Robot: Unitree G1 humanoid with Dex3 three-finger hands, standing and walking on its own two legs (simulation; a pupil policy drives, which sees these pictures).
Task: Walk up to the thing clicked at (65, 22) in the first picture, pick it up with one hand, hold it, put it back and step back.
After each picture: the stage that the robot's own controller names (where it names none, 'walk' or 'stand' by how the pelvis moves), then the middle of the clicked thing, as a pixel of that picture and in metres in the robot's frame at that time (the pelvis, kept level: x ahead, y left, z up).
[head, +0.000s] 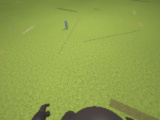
stand; (66, 25) +2.30 +0.71 -0.65
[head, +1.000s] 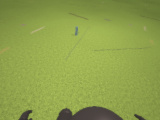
walk; (76, 31) +2.21 +0.33 -0.62
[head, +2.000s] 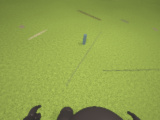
walk; (84, 39) +1.56 +0.05 -0.64
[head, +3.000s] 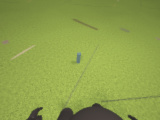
walk; (78, 58) +1.04 +0.12 -0.65
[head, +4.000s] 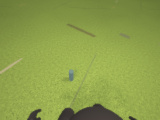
walk; (71, 75) +0.66 +0.19 -0.65
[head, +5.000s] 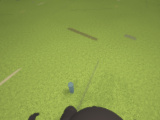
stand; (71, 88) +0.46 +0.21 -0.63
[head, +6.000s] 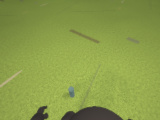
stand; (71, 92) +0.41 +0.20 -0.65
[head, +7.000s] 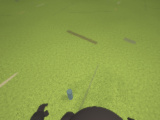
stand; (70, 94) +0.38 +0.20 -0.65
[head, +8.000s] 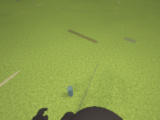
stand; (70, 91) +0.42 +0.21 -0.66
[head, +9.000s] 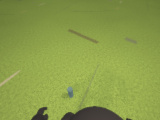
stand; (70, 92) +0.41 +0.20 -0.66
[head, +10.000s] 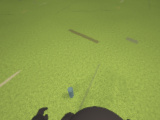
go down; (70, 92) +0.40 +0.20 -0.66
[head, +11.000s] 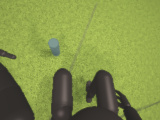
go down; (55, 48) +0.49 +0.23 -0.27
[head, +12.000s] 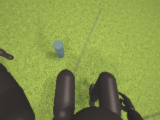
approach; (59, 50) +0.49 +0.22 -0.25
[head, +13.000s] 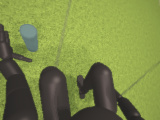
close in; (31, 41) +0.48 +0.27 -0.17
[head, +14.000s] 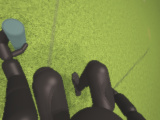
close; (18, 39) +0.48 +0.28 -0.16
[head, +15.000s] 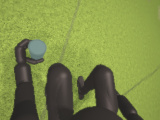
lift; (37, 53) +0.37 +0.27 -0.15
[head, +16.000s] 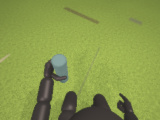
lift; (61, 71) +0.31 +0.17 +0.04
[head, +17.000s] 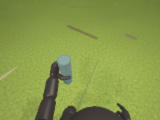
hold; (66, 71) +0.32 +0.15 +0.05
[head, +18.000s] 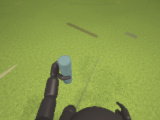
hold; (66, 71) +0.32 +0.15 +0.04
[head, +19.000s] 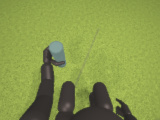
crouch; (59, 57) +0.41 +0.18 -0.03
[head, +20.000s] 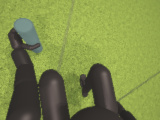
lower; (32, 39) +0.49 +0.25 -0.13
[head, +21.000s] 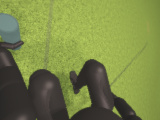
lower; (11, 36) +0.48 +0.28 -0.17
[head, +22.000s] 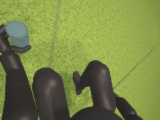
lower; (21, 41) +0.46 +0.27 -0.17
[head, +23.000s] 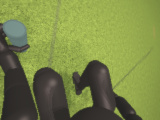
lower; (19, 40) +0.46 +0.28 -0.17
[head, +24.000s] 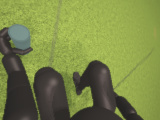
rest; (22, 43) +0.45 +0.27 -0.17
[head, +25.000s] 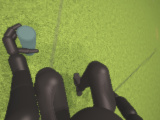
open; (28, 44) +0.46 +0.25 -0.17
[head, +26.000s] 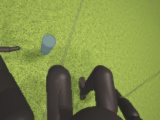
stand; (47, 46) +0.45 +0.23 -0.19
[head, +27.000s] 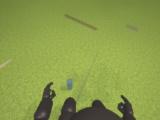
stand; (69, 84) +0.41 +0.17 -0.55
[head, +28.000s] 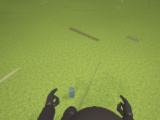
stand; (71, 93) +0.40 +0.17 -0.60
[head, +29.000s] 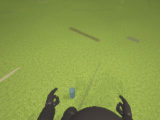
stand; (72, 93) +0.39 +0.16 -0.60
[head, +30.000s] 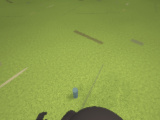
stand; (75, 93) +0.42 +0.15 -0.65
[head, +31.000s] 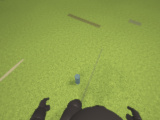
walk; (77, 79) +0.48 +0.12 -0.63
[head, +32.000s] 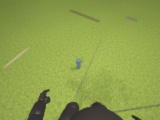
walk; (78, 64) +0.73 +0.14 -0.63
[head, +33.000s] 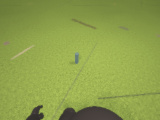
stand; (76, 58) +1.03 +0.19 -0.64
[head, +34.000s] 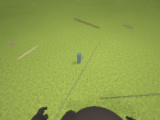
stand; (78, 58) +1.03 +0.18 -0.66
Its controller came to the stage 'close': yes
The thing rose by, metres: 0.68
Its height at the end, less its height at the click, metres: +0.00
